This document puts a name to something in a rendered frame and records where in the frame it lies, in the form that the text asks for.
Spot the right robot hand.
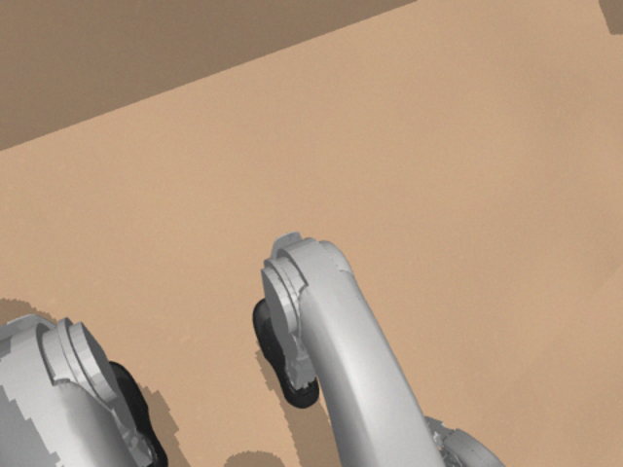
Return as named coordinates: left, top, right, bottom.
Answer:
left=424, top=416, right=505, bottom=467

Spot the right robot foot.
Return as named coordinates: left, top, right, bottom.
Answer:
left=252, top=299, right=319, bottom=409

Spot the left robot foot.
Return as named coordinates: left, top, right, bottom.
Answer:
left=109, top=361, right=168, bottom=467

